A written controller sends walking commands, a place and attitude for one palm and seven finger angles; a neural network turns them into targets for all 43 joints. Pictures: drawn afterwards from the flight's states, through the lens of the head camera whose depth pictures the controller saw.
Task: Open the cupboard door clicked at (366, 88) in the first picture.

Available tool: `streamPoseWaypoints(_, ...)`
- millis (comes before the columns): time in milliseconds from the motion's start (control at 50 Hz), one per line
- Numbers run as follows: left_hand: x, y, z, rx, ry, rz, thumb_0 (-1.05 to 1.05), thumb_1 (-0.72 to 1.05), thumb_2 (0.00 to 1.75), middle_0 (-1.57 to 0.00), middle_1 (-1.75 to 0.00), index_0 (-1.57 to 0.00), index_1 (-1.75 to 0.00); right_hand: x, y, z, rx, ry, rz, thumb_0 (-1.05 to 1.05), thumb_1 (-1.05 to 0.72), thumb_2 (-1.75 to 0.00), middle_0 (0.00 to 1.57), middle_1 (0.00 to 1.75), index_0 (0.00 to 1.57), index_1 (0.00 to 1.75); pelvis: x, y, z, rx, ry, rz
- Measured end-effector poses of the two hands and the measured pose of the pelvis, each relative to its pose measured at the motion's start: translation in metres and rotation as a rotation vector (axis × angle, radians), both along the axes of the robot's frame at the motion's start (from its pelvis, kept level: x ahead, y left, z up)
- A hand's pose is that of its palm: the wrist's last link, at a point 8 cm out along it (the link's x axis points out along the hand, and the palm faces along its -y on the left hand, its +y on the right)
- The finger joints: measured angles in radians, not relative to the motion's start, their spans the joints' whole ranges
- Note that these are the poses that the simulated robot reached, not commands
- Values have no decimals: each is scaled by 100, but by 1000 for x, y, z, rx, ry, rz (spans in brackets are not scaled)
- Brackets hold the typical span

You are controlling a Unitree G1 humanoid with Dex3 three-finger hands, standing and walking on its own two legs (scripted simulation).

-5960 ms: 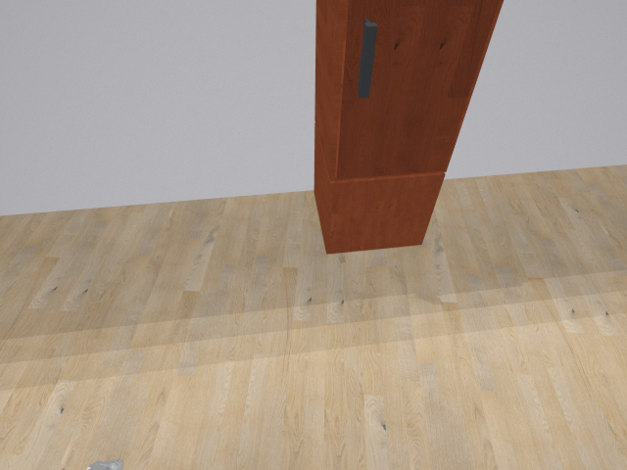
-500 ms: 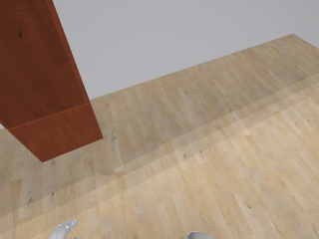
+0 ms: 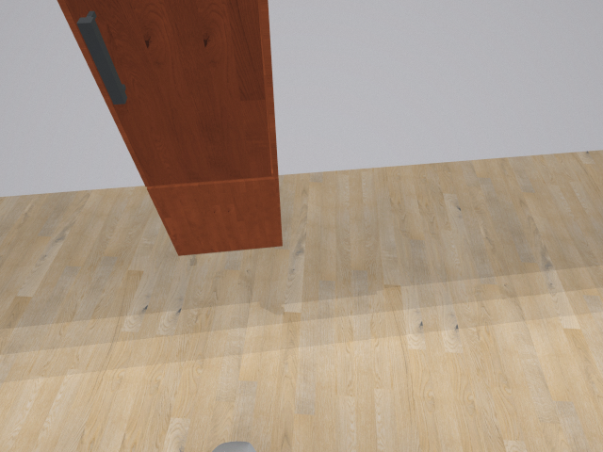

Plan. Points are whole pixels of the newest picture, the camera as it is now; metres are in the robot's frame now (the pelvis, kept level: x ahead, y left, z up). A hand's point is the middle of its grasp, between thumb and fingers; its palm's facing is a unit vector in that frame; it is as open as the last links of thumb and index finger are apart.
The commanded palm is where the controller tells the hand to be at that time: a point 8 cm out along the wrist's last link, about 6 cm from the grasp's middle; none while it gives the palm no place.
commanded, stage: turn to face it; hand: left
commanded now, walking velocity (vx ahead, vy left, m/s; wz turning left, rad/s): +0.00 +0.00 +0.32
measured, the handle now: (106, 59) +0.82 +0.47 +0.07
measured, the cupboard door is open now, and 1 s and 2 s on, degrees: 0 0 0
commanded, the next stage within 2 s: take the last steps up to it in 0.28 s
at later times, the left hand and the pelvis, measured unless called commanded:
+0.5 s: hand out of the picture +0.04 +0.21 -0.16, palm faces +0.17 -0.95 -0.25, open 7.4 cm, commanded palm none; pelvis -0.01 +0.01 +0.00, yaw +8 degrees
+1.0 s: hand out of the picture -0.10 +0.23 -0.18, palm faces +0.37 -0.92 -0.16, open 7.4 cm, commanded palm none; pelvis +0.07 +0.11 -0.01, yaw +15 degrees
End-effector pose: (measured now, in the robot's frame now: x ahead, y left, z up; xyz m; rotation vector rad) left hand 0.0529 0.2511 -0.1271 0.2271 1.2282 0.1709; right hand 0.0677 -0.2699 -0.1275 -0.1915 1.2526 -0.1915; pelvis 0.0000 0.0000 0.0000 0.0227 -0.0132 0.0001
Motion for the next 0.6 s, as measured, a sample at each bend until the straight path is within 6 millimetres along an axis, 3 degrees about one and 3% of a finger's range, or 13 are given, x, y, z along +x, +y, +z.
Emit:
streamPoseWaypoints(80,-40,33,-23,-7,85,89,0,90,89,-20,-30,-21,-30,40,25,4,-34,-83,90,1,-91,-90,20,30,20,30,0,19,-12,-14,5,31)
streamPoseWaypoints(120,-53,44,-24,-1,132,115,1,90,89,-20,-30,-20,-30,51,38,11,-38,-120,117,1,-91,-90,20,30,20,30,-1,24,-9,-22,1,34)
streamPoseWaypoints(220,-61,53,-13,-12,128,153,1,91,89,-19,-30,-20,-30,60,63,22,-26,-140,157,0,-90,-90,20,30,20,30,-2,32,3,-45,-3,66)
streamPoseWaypoints(340,-48,44,-3,-18,57,165,1,91,89,-19,-30,-20,-30,50,77,15,26,-113,168,0,-90,-90,20,30,21,30,-4,31,8,-43,-8,99)
streamPoseWaypoints(480,-31,12,3,-9,-39,156,0,91,89,-19,-30,-20,-30,20,62,-12,88,-43,143,0,-90,-90,20,30,21,30,-6,11,0,-11,-13,132)
streamPoseWaypoints(540,-38,-3,5,-9,-67,175,0,91,89,-19,-30,-20,-30,8,52,-23,100,9,147,1,-90,-90,20,30,21,30,-4,5,-3,-13,-21,159)
streamPoseWaypoints(600,-57,-13,12,-20,-42,217,0,90,89,-20,-30,-20,-30,3,44,-18,102,58,156,1,-90,-90,20,30,20,30,2,5,6,1,-16,172)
